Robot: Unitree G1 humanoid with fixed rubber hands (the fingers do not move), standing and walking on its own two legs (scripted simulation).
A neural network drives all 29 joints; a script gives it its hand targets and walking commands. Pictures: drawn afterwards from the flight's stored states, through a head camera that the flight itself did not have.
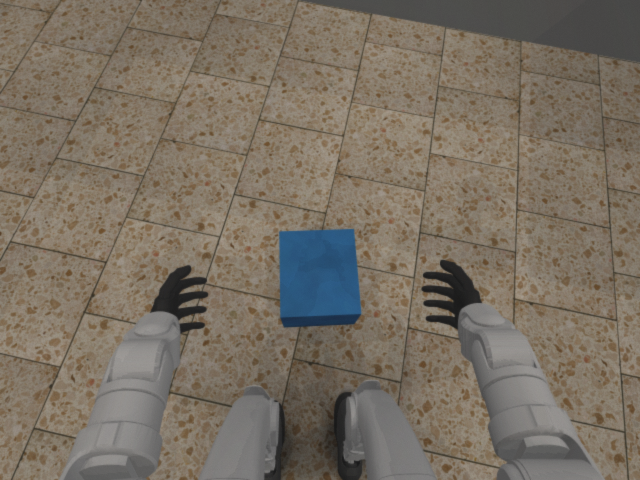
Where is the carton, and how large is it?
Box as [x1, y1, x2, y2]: [279, 229, 360, 326]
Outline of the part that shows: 353,229 279,231 280,317 284,326 349,324 354,323 360,314 360,303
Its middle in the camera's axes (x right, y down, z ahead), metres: -0.01 +0.11 +1.06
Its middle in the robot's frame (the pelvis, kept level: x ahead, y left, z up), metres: +0.51 -0.02 -0.61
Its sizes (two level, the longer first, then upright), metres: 0.227 0.199 0.160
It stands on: the floor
